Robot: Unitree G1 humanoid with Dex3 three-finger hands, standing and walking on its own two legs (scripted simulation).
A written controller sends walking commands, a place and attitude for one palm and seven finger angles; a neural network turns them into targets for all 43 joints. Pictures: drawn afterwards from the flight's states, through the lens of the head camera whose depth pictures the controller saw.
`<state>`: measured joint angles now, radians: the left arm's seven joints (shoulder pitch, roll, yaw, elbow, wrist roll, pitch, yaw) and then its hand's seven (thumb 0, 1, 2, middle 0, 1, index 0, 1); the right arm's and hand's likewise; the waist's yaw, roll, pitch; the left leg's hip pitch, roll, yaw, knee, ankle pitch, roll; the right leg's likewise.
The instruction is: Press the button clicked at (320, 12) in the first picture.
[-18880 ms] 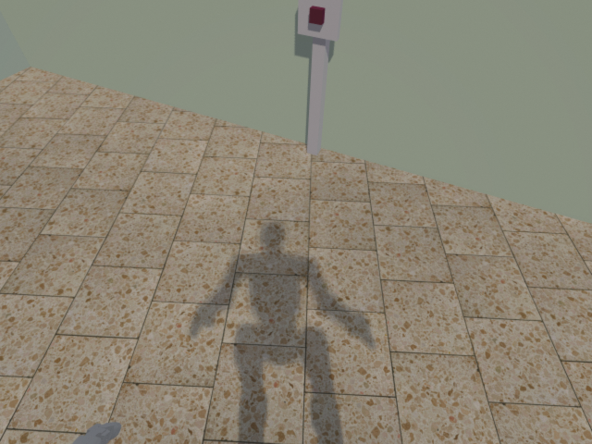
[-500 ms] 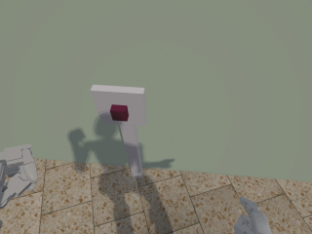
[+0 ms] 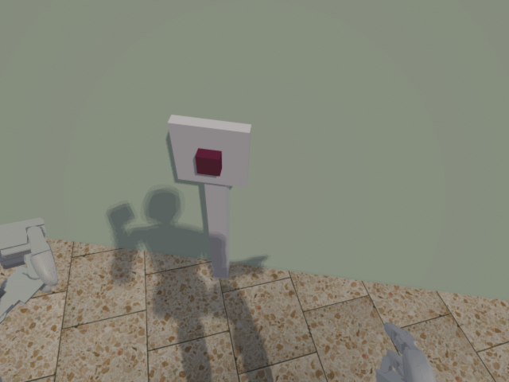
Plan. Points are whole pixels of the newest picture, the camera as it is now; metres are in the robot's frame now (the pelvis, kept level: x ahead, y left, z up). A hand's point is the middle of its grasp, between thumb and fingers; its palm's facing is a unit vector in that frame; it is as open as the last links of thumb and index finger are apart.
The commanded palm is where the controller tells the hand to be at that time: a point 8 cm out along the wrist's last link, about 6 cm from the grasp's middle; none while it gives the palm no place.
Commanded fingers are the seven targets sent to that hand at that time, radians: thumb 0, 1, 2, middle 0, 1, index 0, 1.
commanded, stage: step back with the hand held close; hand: left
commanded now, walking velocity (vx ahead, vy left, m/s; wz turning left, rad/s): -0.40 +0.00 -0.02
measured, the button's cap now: (209, 161) +0.58 +0.13 -0.04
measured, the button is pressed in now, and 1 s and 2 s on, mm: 0 0 0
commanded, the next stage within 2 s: stop stepping back and stand still in 0.60 s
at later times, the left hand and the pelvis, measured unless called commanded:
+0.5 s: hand out of the picture +0.13 +0.26 +0.18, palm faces +0.37 -0.82 -0.44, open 3.1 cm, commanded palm +0.06 +0.29 +0.18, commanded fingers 0.00 0.90 0.90 -1.30 -1.50 -1.30 -1.50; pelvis -0.07 +0.01 +0.00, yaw +1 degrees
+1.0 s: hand out of the picture +0.00 +0.22 +0.19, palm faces +0.35 -0.82 -0.46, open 3.0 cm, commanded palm -0.03 +0.25 +0.18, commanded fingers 0.00 0.90 0.90 -1.30 -1.50 -1.30 -1.50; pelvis -0.18 -0.02 +0.01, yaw -4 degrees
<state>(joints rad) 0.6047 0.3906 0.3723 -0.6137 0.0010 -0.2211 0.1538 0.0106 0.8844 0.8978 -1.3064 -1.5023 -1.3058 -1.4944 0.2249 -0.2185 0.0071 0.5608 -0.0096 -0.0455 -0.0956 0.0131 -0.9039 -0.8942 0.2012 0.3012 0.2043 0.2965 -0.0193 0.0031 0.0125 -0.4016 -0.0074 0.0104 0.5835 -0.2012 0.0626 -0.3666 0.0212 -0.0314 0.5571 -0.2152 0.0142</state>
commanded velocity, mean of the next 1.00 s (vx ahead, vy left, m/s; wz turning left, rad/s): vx -0.18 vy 0.03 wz -0.03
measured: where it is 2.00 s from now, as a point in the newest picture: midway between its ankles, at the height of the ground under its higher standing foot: outside the picture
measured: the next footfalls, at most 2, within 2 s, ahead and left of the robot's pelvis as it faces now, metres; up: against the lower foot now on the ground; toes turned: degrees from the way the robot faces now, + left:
right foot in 0.04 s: +0.04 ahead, -0.13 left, +0.00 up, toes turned +3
left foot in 0.42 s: +0.03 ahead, +0.08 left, +0.00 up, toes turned -1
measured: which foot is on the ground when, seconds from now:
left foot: down 0.00-0.30, up 0.32-0.40, down 0.42-0.84, up 0.86-1.00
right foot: up 0.00-0.02, down 0.04-0.42, up 0.44-0.82, down 0.84-1.00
